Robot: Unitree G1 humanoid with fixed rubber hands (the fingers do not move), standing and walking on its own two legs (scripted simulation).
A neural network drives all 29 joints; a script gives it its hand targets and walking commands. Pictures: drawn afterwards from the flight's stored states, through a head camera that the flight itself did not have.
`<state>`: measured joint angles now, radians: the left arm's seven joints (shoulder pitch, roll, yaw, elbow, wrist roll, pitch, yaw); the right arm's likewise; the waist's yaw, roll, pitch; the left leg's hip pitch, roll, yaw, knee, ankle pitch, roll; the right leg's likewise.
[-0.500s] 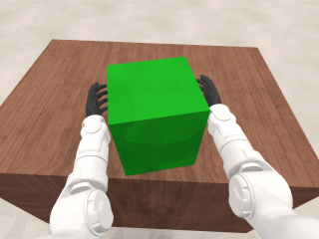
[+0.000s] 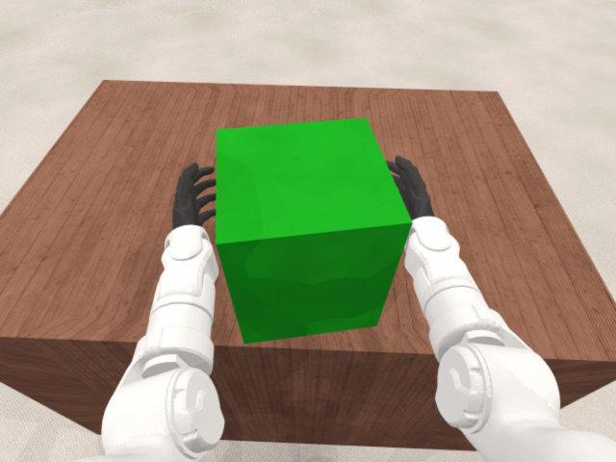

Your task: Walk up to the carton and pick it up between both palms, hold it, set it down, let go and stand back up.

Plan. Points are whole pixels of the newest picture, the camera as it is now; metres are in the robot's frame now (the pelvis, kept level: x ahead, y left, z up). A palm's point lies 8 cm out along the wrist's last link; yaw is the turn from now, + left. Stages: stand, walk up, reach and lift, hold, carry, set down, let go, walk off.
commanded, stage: reach and lift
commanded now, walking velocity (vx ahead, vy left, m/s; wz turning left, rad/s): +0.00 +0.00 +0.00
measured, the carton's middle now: (302, 235) +0.43 +0.05 +0.04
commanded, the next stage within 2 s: none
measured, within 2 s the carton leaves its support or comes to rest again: leaves its support in 0.74 s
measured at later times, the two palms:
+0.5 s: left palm (187, 225) +0.39 +0.20 +0.10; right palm (413, 218) +0.43 -0.10 +0.10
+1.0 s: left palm (156, 229) +0.34 +0.22 +0.14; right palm (410, 229) +0.38 -0.08 +0.13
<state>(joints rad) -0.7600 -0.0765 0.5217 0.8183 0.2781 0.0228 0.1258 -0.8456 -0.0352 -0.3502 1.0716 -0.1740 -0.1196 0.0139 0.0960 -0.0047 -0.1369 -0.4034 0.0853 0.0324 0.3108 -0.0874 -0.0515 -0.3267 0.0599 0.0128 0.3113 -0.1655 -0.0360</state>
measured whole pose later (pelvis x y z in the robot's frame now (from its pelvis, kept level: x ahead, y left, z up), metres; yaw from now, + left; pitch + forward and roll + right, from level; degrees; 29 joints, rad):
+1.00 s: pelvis -0.03 +0.01 +0.00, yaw +1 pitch +6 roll -2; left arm -0.74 0.00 0.28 0.71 0.18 0.31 0.19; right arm -0.76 -0.06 -0.15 0.97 0.05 0.02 -0.06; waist 0.10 -0.02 -0.18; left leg -0.38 0.08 0.02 0.33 -0.06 -0.04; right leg -0.28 0.06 0.00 0.29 -0.12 -0.03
